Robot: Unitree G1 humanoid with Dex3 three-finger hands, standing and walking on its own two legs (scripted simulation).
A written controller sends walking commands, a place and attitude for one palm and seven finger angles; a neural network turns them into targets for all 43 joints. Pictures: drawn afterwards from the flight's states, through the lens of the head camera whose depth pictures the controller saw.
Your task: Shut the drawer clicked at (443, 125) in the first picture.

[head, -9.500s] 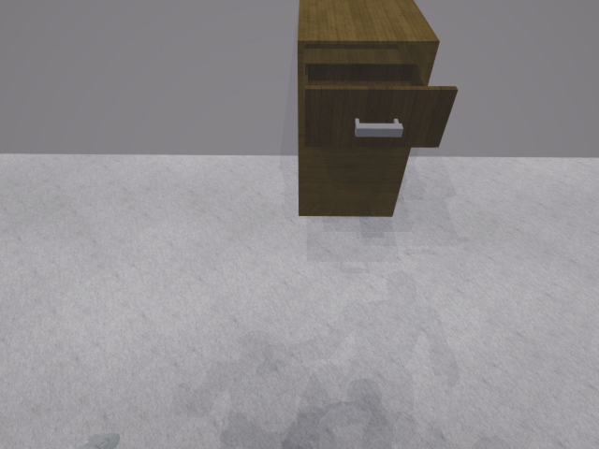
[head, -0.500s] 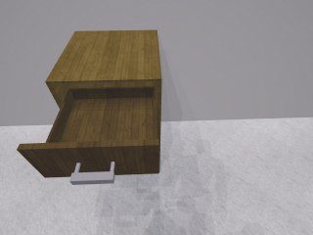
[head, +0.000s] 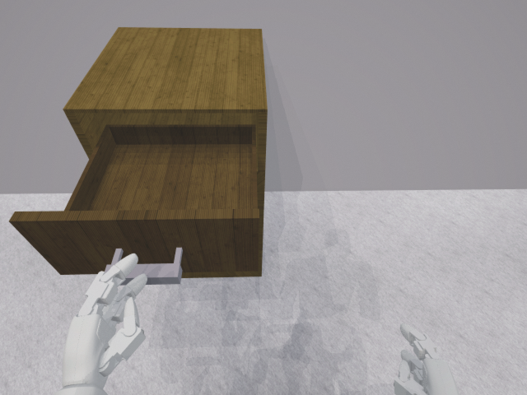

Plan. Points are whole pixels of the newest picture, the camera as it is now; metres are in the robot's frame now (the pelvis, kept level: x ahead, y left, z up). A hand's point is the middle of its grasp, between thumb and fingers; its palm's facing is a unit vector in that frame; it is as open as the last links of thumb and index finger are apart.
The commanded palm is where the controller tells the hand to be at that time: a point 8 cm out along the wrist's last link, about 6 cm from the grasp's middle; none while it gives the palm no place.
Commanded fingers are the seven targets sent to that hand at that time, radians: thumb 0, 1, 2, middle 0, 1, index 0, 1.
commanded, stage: raise the hand and make a fist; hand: left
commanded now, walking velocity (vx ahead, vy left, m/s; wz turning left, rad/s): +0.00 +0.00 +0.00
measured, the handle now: (146, 263) +0.34 +0.22 -0.03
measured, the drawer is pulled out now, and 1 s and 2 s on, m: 0.30 0.30 0.30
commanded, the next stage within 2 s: bring the fist close to the handle in 1.64 s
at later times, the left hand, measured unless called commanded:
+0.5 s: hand (138, 364) +0.17 +0.18 +0.01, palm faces +0.06 -1.00 -0.04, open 4.2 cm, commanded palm +0.12 +0.23 +0.02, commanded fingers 0.00 0.90 0.90 -0.98 -1.14 -0.98 -1.14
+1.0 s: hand (129, 359) +0.17 +0.18 +0.05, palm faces +0.09 -0.99 -0.04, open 3.1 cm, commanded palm +0.12 +0.23 +0.06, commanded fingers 0.00 0.90 0.90 -1.40 -1.60 -1.40 -1.60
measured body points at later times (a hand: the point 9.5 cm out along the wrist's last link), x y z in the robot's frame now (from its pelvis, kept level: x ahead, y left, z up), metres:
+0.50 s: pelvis -0.02 -0.01 -0.04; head +0.03 -0.01 +0.41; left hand +0.16 +0.23 +0.01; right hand +0.16 -0.23 -0.13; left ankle -0.01 +0.13 -0.70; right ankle +0.02 -0.13 -0.70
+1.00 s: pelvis +0.01 +0.01 -0.03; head +0.04 +0.02 +0.42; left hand +0.16 +0.23 +0.05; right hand +0.23 -0.19 -0.08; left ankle -0.01 +0.13 -0.70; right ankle +0.02 -0.13 -0.70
